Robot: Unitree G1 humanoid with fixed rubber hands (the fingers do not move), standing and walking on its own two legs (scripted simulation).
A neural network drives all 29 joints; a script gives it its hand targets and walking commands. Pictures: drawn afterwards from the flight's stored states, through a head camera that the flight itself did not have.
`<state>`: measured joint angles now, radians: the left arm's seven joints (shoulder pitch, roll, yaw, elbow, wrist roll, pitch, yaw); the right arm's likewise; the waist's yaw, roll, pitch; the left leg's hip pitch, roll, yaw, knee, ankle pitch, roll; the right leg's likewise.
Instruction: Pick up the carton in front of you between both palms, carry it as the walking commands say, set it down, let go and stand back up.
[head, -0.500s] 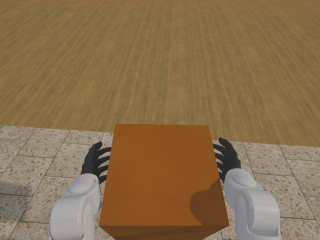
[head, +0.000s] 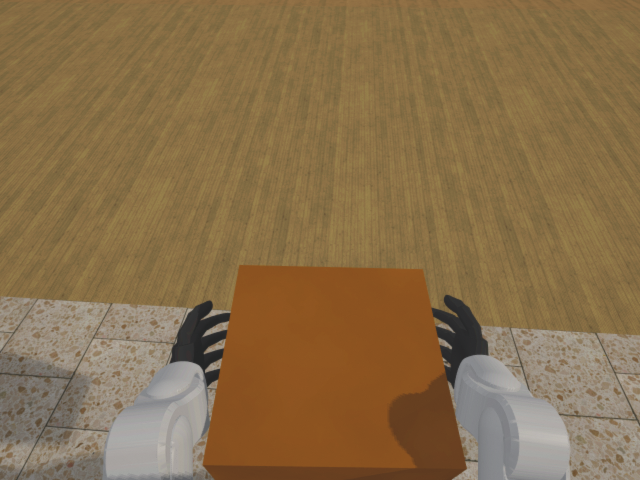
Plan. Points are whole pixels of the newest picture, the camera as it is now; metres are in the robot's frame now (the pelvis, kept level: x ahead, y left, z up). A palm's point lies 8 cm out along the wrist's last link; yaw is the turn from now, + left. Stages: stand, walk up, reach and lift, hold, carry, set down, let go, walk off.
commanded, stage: carry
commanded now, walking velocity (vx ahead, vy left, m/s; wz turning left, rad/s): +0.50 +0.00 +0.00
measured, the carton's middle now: (327, 395) +0.23 +0.00 +0.01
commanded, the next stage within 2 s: none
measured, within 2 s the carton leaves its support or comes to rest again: neither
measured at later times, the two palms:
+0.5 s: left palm (224, 170) +0.59 +0.17 +0.09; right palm (402, 170) +0.57 -0.13 +0.09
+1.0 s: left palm (265, 61) +0.94 +0.13 +0.13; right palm (397, 62) +0.94 -0.17 +0.12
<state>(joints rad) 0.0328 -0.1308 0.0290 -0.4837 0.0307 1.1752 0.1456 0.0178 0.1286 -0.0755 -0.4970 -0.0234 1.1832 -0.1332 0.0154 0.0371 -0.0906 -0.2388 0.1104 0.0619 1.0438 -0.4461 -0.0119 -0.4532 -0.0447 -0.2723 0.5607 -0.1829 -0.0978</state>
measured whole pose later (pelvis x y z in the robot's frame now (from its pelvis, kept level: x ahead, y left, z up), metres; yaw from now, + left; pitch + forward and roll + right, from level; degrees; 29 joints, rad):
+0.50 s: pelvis +0.34 +0.03 +0.00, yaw -4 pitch +3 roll +0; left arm 0.03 -0.13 0.05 -0.57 0.04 1.22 0.14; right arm 0.00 0.13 -0.04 -0.53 -0.03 1.19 -0.14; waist -0.02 -0.04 -0.08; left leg -0.47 0.06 0.27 0.58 -0.17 0.10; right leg -0.18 -0.09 -0.08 1.02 -0.45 0.01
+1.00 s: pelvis +0.68 -0.02 -0.01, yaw -1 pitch +3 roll -1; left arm -0.15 -0.13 0.08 -0.62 -0.02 1.26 0.18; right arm -0.13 0.10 -0.11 -0.64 0.03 1.26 -0.18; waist 0.04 0.04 -0.05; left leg -0.16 0.09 0.08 0.99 -0.46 0.00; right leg -0.49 -0.04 -0.24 0.60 -0.20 -0.11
